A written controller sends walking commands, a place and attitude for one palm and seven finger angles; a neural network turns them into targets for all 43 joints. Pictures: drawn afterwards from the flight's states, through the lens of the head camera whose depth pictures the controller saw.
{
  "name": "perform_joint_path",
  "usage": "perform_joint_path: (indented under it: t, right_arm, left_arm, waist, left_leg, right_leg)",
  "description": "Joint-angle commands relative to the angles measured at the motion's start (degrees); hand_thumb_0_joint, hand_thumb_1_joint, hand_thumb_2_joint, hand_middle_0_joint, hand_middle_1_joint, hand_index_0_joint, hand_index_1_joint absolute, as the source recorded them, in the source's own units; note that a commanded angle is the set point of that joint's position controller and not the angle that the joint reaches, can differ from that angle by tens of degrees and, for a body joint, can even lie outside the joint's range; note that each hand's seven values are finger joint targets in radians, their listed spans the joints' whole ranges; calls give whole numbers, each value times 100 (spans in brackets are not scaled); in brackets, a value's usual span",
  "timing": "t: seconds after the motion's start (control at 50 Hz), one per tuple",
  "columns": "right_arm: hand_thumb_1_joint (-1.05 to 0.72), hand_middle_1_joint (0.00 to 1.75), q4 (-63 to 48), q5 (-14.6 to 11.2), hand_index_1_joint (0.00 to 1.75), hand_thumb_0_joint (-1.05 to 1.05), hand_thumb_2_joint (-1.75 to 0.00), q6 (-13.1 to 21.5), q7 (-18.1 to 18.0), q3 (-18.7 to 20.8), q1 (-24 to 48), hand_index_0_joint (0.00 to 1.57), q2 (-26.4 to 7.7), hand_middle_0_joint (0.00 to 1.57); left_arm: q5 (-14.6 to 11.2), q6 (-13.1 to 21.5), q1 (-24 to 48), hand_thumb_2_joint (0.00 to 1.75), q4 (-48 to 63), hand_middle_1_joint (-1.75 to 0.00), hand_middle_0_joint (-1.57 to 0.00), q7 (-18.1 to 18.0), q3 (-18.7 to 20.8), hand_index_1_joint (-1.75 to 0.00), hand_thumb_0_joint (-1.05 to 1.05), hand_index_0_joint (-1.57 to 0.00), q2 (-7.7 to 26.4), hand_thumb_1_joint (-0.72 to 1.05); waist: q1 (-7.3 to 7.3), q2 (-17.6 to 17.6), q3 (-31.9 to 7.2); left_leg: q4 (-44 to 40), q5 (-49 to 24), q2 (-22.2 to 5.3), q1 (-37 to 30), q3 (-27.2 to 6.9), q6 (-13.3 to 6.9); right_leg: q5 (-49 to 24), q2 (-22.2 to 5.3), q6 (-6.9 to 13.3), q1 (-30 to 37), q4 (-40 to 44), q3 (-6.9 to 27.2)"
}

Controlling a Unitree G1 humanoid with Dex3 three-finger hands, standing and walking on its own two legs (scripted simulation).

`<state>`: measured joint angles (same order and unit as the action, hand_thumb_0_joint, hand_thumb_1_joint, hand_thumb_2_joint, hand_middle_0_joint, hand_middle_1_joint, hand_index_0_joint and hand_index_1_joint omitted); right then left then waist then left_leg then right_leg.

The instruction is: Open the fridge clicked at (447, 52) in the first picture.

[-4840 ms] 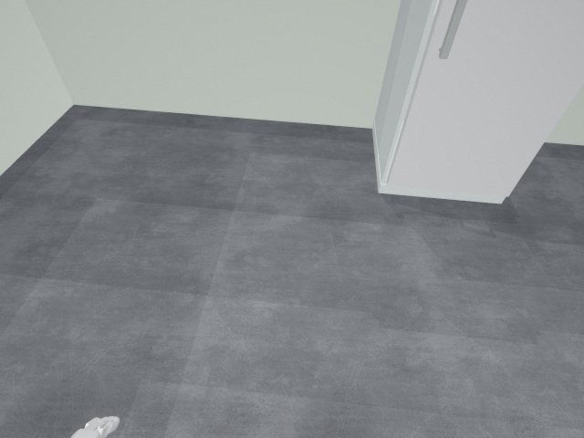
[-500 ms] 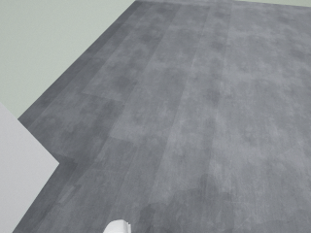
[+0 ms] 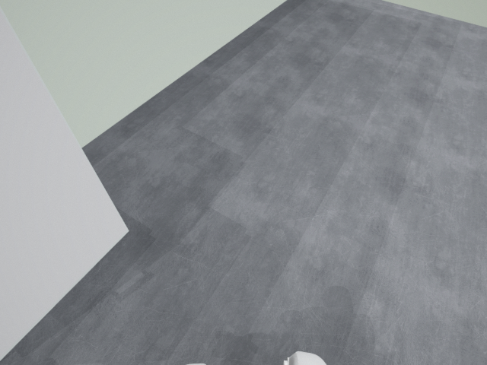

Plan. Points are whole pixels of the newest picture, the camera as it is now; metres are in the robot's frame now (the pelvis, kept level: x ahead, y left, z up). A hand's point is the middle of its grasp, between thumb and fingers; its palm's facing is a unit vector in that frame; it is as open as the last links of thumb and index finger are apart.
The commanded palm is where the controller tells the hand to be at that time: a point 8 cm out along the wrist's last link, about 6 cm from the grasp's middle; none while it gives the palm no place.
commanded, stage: turn to face it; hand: left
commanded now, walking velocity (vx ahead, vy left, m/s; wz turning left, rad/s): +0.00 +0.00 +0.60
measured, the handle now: out of the picture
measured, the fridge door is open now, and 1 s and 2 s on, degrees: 0 0 0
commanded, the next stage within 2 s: take the last steps up to it in 1.44 s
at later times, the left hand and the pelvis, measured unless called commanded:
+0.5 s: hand out of the picture -0.01 +0.13 -0.15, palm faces +0.34 -0.90 -0.27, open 7.4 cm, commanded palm none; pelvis -0.02 -0.08 +0.00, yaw +20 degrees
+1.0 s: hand out of the picture -0.07 +0.18 -0.15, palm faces +0.60 -0.74 -0.29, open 7.4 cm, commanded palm none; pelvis -0.04 -0.06 +0.00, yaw +37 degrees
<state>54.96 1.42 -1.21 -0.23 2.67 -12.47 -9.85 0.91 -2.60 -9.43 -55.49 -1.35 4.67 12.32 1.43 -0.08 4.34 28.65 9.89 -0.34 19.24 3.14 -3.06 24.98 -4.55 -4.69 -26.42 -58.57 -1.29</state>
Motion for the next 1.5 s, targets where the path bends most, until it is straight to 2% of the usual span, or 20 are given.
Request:
perform_joint_path:
  t: [0.0, 0.14, 0.16, 0.18, 0.2, 0.24, 0.3, 0.5, 0.6, 0.64, 0.66, 0.76, 1.0, 1.04, 1.06, 1.08, 1.14, 1.18, 1.38, 1.48]
  right_arm:
    - [-90, 30, -337, 11, 30, 0, -90, 59, -29, 383, -235, 20, -1276, 20]
    - [-90, 30, -615, -19, 30, 0, -90, -76, 43, 502, 283, 20, -1345, 20]
    - [-90, 30, -691, -63, 30, 0, -90, -99, 72, 472, 263, 20, -1041, 20]
    - [-90, 30, -871, -67, 30, 0, -90, -98, 75, 395, 243, 20, -600, 20]
    - [-90, 30, -903, 2, 30, 0, -90, -112, 80, 464, 455, 20, -970, 20]
    - [-90, 30, -698, 26, 30, 0, -90, -244, 151, 494, 141, 20, -908, 20]
    - [-90, 30, -529, 20, 30, 0, -90, -246, 208, 425, -74, 20, -831, 20]
    - [-90, 30, -801, -61, 30, 0, -90, -185, 213, 260, 835, 20, -785, 20]
    - [-90, 30, -648, -60, 30, 0, -90, -25, 176, 295, 106, 20, -1081, 20]
    - [-90, 30, -532, -69, 30, 0, -90, 17, 97, 550, -603, 20, -2196, 20]
    - [-90, 30, -407, -54, 30, 0, -90, -16, 73, 519, -764, 20, -2123, 20]
    - [-90, 30, -656, -27, 30, 0, -90, 70, -43, 326, 301, 20, -1514, 20]
    - [-90, 30, -724, 2, 30, 0, -90, -37, 5, 422, 315, 20, -1558, 20]
    - [-90, 30, -808, -93, 30, 0, -90, -34, 46, 388, 362, 20, -1217, 20]
    - [-90, 30, -960, -98, 30, 0, -90, -33, 63, 313, 312, 20, -801, 20]
    - [-90, 30, -970, -44, 30, 0, -90, -87, 45, 388, 419, 20, -1116, 20]
    - [-90, 30, -579, -8, 30, 0, -90, -233, 156, 432, 89, 20, -1070, 20]
    - [-90, 30, -470, 9, 30, 0, -90, -259, 200, 377, -47, 20, -965, 20]
    - [-90, 30, -456, -59, 30, 0, -90, -202, 142, 184, 607, 20, -725, 20]
    - [-90, 30, -337, -118, 30, 0, -90, -83, 72, 100, 333, 20, -649, 20]
  left_arm:
    - [-30, 111, 161, 90, 617, -30, -20, 3, 70, -30, 0, -20, 293, 90]
    - [-67, 177, -612, 90, 600, -30, -20, -35, 109, -30, 0, -20, 511, 90]
    - [-6, 219, -841, 90, 576, -30, -20, -73, 186, -30, 0, -20, 866, 90]
    - [98, 249, -773, 90, 703, -30, -20, -106, 287, -30, 0, -20, 1488, 90]
    - [32, 210, -466, 90, 846, -30, -20, -130, 204, -30, 0, -20, 1501, 90]
    - [35, 241, 397, 90, 1030, -30, -20, -135, 145, -30, 0, -20, 1039, 90]
    - [32, 308, 344, 90, 1000, -30, -20, -73, 8, -30, 0, -20, 773, 90]
    - [90, 254, -645, 90, 665, -30, -20, -44, 115, -30, 0, -20, 1219, 90]
    - [0, 181, -548, 90, 612, -30, -20, 0, 175, -30, 0, -20, 1226, 90]
    - [-32, 128, -68, 90, 1063, -30, -20, 55, -12, -30, 0, -20, 618, 90]
    - [10, 74, 137, 90, 1121, -30, -20, 29, 12, -30, 0, -20, 757, 90]
    - [-20, 91, -18, 90, 767, -30, -20, 104, 83, -30, 0, -20, 728, 90]
    - [-101, 171, -84, 90, 956, -30, -20, 7, 18, -30, 0, -20, 660, 90]
    - [-33, 302, -639, 90, 838, -30, -20, -42, 110, -30, 0, -20, 1118, 90]
    - [66, 330, -737, 90, 859, -30, -20, -89, 221, -30, 0, -20, 1710, 90]
    - [11, 288, -712, 90, 903, -30, -20, -99, 168, -30, 0, -20, 1668, 90]
    - [2, 261, 338, 90, 1129, -30, -20, -97, 37, -30, 0, -20, 1043, 90]
    - [9, 311, 315, 90, 1109, -30, -20, -67, -22, -30, 0, -20, 868, 90]
    - [90, 307, -778, 90, 544, -30, -20, -71, 54, -30, 0, -20, 1095, 90]
    - [92, 276, -767, 90, 308, -30, -20, -57, 93, -30, 0, -20, 1187, 90]
  waist:
    - [97, -839, -780]
    - [-308, -808, -822]
    - [-411, 68, -893]
    - [-470, 1938, -699]
    - [-426, 1467, -464]
    - [79, 1113, -77]
    - [128, 991, 0]
    - [-436, 1178, -485]
    - [-58, 700, -1106]
    - [402, -1932, -1210]
    - [434, -1329, -1211]
    - [-34, -1020, -669]
    - [-129, -971, -788]
    - [-410, 121, -1013]
    - [-463, 1897, -965]
    - [-471, 1477, -853]
    - [33, 988, -164]
    - [60, 989, -101]
    - [-436, 1033, -463]
    - [-335, 1165, -817]
  left_leg:
    - [-1040, -998, -1393, -850, -1862, -676]
    - [-506, -230, -815, 356, -2075, -254]
    - [295, 642, -336, 1185, -1624, 122]
    - [1976, 2043, 501, 2220, -444, 630]
    - [3091, 2240, 136, 1843, -697, 541]
    - [4019, 1508, -65, 1560, -690, 551]
    - [4252, 925, -162, 1569, -341, 724]
    - [1957, 1583, -242, 821, 233, 756]
    - [-475, 22, -206, -1023, 295, 525]
    - [-769, -3595, -2398, -2388, -2463, -591]
    - [-615, -3581, -2542, -2210, -2164, -933]
    - [-614, -3080, -1278, -1371, -1243, -462]
    - [-241, -2393, -1012, -686, -2270, -500]
    - [785, -629, -384, 582, -1771, 101]
    - [2274, 2263, 535, 1641, -629, 606]
    - [3329, 2573, 239, 1426, -888, 544]
    - [4385, 1413, -76, 1265, -762, 581]
    - [4435, 956, -111, 1199, -555, 669]
    - [2222, 1605, -167, 725, -109, 738]
    - [780, 1399, -49, -187, 186, 592]
  right_leg:
    - [61, 64, -33, -43, 557, 21]
    - [-926, 304, 118, 1907, 3189, -120]
    - [-565, -483, 383, 2666, 4104, 586]
    - [-286, -2199, 1015, 2722, 4737, 2397]
    - [-400, -2533, 1256, 1523, 4753, 2241]
    - [-140, -1870, 1016, 709, 4762, 1391]
    - [-1636, -1289, 877, 1143, 4206, 134]
    - [-3136, -1796, 1161, 2215, 3653, -277]
    - [-3194, -1585, 572, 1778, 2162, -937]
    - [1380, -385, -159, -848, -12, -868]
    - [1261, -450, -58, -886, -535, -350]
    - [-97, -250, -137, -624, -717, -65]
    - [-477, 337, -35, 1122, 2353, -55]
    - [-1595, -501, 155, 2792, 3955, 618]
    - [-2506, -2215, 808, 3074, 4201, 2286]
    - [-2652, -2501, 1242, 2198, 4167, 2158]
    - [-1234, -1584, 983, 1168, 4322, 973]
    - [-1455, -1288, 895, 1130, 4261, 343]
    - [-2950, -1550, 1254, 2198, 3935, 140]
    - [-3676, -1593, 1175, 2207, 3442, -20]
